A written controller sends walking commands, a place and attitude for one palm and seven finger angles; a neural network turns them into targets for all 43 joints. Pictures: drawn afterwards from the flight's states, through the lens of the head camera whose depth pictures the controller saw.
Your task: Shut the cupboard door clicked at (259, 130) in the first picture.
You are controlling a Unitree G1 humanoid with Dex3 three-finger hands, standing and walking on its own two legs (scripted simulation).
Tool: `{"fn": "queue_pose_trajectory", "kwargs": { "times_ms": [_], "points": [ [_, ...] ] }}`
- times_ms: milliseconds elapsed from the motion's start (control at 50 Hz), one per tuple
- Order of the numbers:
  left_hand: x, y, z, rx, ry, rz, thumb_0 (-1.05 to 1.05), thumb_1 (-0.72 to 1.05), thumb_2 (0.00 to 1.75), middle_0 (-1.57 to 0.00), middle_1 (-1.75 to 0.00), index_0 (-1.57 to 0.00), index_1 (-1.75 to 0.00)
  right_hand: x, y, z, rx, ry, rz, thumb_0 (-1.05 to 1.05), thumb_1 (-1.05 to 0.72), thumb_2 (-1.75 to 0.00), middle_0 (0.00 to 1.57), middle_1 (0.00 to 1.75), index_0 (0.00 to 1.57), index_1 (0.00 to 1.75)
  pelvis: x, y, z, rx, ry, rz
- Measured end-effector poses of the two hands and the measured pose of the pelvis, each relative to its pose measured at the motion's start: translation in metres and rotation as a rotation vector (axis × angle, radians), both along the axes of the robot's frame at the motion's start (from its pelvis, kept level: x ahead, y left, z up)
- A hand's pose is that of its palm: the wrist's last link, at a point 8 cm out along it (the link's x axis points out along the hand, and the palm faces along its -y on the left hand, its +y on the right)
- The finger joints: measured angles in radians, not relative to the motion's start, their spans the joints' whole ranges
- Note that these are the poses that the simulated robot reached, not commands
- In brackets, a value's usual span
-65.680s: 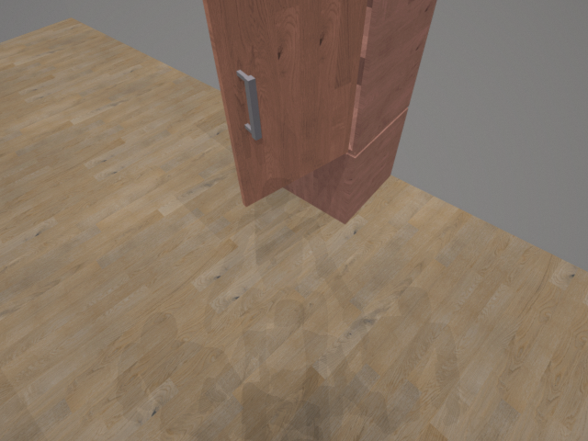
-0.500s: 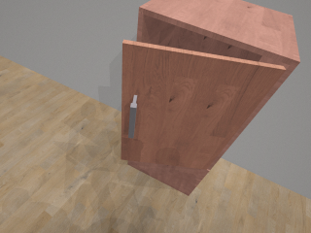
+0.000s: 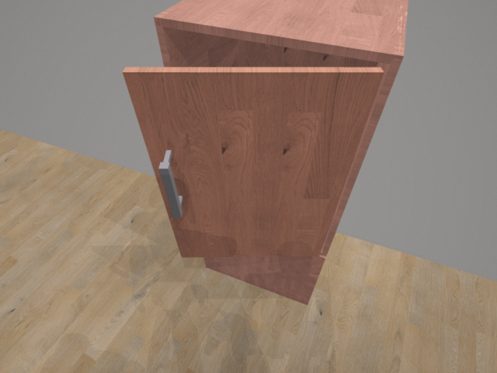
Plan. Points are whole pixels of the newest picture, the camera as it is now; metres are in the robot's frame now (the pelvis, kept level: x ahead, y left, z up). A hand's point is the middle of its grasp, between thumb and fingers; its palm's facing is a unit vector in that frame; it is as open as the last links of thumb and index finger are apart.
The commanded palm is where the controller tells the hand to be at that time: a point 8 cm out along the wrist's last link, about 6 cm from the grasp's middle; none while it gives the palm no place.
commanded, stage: come to a stop and stand still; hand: left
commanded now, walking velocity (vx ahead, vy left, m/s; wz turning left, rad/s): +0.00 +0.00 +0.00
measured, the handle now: (173, 186) +0.48 +0.17 +0.00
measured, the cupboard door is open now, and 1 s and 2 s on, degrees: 22 22 22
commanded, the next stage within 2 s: look again from close up in 0.36 s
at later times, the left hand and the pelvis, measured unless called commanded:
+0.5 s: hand out of the picture -0.03 +0.11 -0.18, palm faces +0.07 -0.99 -0.11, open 7.3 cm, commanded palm none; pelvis +0.01 -0.02 +0.00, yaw +1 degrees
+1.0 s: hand out of the picture +0.04 +0.21 -0.18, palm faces +0.02 -0.97 -0.22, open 7.4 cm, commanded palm none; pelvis +0.02 +0.02 +0.00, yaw +1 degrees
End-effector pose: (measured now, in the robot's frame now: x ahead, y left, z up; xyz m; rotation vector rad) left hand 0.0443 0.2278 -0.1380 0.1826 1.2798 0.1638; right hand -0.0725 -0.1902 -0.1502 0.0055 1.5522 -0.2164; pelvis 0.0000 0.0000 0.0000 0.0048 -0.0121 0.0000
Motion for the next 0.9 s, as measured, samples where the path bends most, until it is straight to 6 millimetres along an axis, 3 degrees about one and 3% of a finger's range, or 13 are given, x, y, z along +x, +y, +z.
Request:
{"fn": "queue_pose_trajectory", "kwargs": {
  "times_ms": [240,380,480,560,660,780,900],
  "points": [
    [-0.045,-0.041,-0.009,-0.06,0.111,0.054,0.01,0.95,0.9,-0.2,-0.29,-0.2,-0.3,0.058,-0.035,0.003,-0.03,-0.095,0.086,0.0,-0.91,-0.9,0.2,0.3,0.19,0.3,0.009,-0.025,0.002,-0.007,-0.007,0.01],
    [-0.071,-0.064,-0.011,-0.119,0.187,0.082,0.01,0.92,0.9,-0.2,-0.29,-0.2,-0.3,0.077,-0.049,0.007,-0.067,-0.095,0.124,0.01,-0.93,-0.9,0.2,0.3,0.19,0.3,0.012,-0.026,0.003,-0.006,-0.008,0.012],
    [-0.078,-0.068,-0.011,-0.127,0.208,0.085,0.01,0.91,0.9,-0.2,-0.29,-0.2,-0.3,0.085,-0.052,0.008,-0.079,-0.105,0.136,0.01,-0.93,-0.9,0.2,0.3,0.19,0.3,0.013,-0.024,0.003,-0.011,-0.005,0.012],
    [-0.076,-0.056,-0.013,-0.11,0.188,0.062,0.01,0.91,0.9,-0.2,-0.29,-0.21,-0.3,0.097,-0.051,0.004,-0.088,-0.16,0.143,0.01,-0.94,-0.9,0.2,0.3,0.19,0.3,0.012,-0.015,-0.003,-0.038,0.002,0.014],
    [-0.058,-0.026,-0.014,-0.068,0.139,0.051,0.01,0.91,0.9,-0.2,-0.29,-0.21,-0.3,0.105,-0.038,0.003,-0.09,-0.213,0.154,0.01,-0.95,-0.9,0.2,0.3,0.19,0.3,0.016,-0.002,-0.005,-0.024,-0.003,0.018],
    [-0.028,0.007,-0.009,-0.019,0.064,0.035,0.01,0.91,0.9,-0.2,-0.29,-0.2,-0.3,0.105,-0.025,0.002,-0.082,-0.215,0.17,0.01,-0.96,-0.9,0.2,0.3,0.2,0.3,0.018,0.01,-0.005,-0.013,-0.004,0.016],
    [-0.012,0.024,-0.005,0.001,0.04,0.018,0.01,0.91,0.9,-0.2,-0.29,-0.2,-0.3,0.102,-0.017,0.004,-0.074,-0.199,0.178,0.01,-0.95,-0.9,0.2,0.3,0.2,0.3,0.019,0.017,-0.004,-0.006,0.003,0.015]
  ]
}}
